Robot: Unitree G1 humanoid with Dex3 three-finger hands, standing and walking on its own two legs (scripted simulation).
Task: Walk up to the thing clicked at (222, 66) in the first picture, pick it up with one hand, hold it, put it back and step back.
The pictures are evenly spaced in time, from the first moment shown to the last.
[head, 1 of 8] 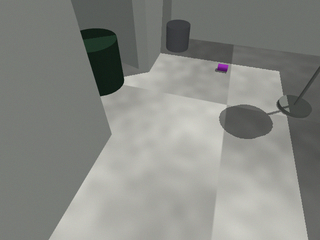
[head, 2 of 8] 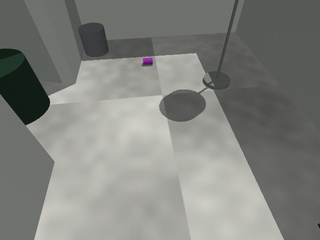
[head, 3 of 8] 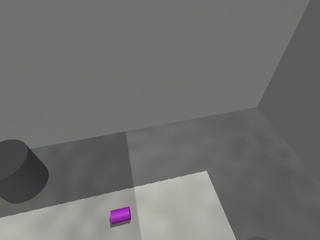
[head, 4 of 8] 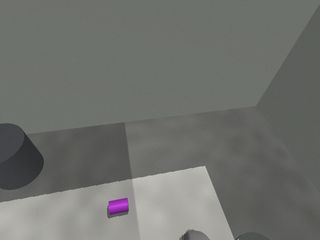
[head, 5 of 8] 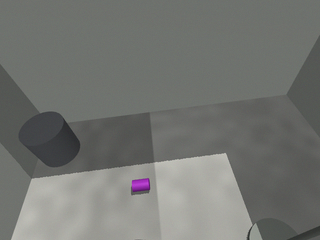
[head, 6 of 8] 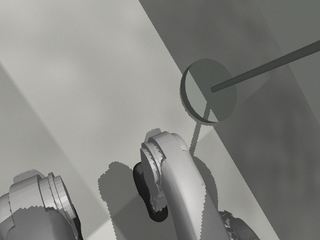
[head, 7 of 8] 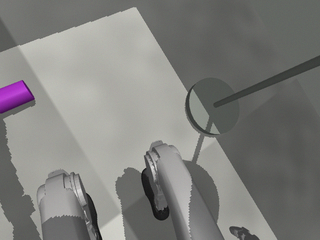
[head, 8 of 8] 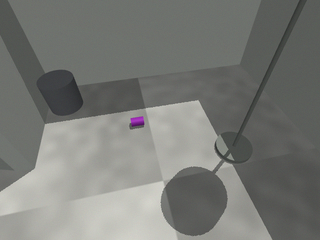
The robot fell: no
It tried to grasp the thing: no
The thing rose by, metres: 0.00
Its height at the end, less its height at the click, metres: +0.00
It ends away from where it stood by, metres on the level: 0.01
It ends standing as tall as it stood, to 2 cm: yes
